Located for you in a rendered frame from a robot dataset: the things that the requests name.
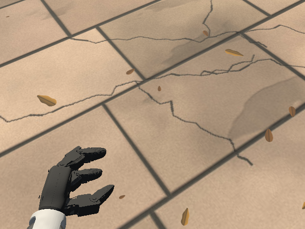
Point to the robot left hand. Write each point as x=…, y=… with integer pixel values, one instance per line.
x=64, y=178

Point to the left robot forearm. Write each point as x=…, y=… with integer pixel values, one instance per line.
x=47, y=219

